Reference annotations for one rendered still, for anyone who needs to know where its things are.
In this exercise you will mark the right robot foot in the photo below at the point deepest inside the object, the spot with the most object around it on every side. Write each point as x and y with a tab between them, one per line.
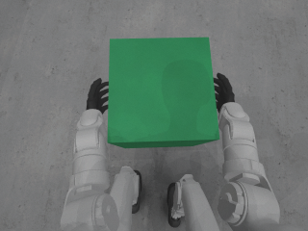
173	222

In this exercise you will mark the robot right forearm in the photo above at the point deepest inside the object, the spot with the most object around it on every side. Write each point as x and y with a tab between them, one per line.
241	161

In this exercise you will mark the robot left hand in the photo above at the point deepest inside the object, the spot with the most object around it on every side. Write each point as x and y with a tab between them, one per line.
94	97

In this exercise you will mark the robot right hand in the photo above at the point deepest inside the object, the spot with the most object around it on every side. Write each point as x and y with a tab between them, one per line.
224	91

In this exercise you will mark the left robot upper arm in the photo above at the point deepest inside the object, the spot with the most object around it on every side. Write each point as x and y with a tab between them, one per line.
97	212

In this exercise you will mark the robot right shin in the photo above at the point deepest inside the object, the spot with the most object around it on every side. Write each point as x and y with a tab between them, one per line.
176	211

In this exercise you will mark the carton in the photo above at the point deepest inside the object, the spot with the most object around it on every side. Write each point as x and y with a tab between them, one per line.
161	93

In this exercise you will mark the right robot upper arm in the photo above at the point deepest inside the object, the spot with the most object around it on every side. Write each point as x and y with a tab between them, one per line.
247	207

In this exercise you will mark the robot left forearm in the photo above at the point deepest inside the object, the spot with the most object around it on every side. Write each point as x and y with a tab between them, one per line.
89	169

